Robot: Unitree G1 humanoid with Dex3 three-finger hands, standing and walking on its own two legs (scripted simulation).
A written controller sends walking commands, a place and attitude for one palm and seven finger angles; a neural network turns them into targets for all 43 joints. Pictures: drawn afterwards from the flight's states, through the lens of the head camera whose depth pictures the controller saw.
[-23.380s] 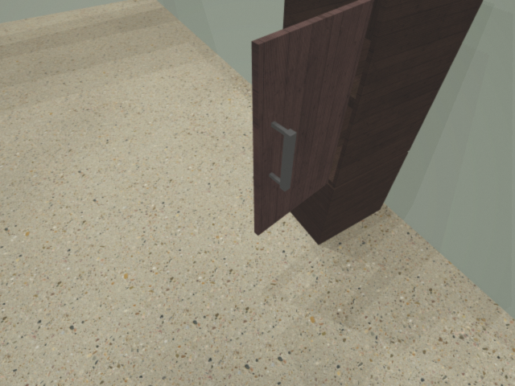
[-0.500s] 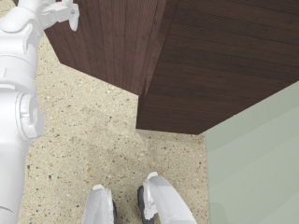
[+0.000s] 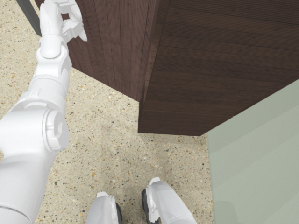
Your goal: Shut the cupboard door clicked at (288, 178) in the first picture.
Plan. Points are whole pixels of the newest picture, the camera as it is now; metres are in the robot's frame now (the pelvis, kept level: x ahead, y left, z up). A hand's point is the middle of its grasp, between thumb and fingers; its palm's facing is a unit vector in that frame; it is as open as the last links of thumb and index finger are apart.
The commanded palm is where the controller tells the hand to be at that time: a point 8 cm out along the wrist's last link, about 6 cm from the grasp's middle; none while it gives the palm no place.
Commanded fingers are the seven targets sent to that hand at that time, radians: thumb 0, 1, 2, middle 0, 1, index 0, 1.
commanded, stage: pull the fist back off the door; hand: left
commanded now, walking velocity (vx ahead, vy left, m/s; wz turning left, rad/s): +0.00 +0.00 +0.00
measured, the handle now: (31, 0) +0.68 +0.16 +0.08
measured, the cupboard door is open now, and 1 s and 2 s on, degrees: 65 65 65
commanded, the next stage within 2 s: draw the hand back to the body in 0.54 s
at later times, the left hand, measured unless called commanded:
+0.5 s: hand (83, 56) +0.50 +0.06 +0.08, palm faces -0.06 -1.00 -0.03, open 3.1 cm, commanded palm +0.48 +0.11 +0.09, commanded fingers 0.00 0.90 0.90 -1.30 -1.50 -1.30 -1.50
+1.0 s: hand (50, 75) +0.43 +0.11 +0.13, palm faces -0.03 -1.00 -0.04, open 3.1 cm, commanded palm +0.38 +0.16 +0.14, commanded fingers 0.00 0.90 0.90 -1.30 -1.50 -1.30 -1.50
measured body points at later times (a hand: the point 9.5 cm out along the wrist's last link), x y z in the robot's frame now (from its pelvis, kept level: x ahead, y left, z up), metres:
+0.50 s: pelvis +0.01 +0.00 +0.02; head +0.13 +0.00 +0.46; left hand +0.50 +0.11 +0.09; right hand +0.04 -0.27 -0.10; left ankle +0.00 +0.10 -0.64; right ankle +0.02 -0.09 -0.64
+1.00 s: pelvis +0.01 -0.01 +0.06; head +0.08 -0.03 +0.50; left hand +0.42 +0.16 +0.14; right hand +0.04 -0.26 -0.07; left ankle +0.00 +0.10 -0.64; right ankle +0.02 -0.09 -0.64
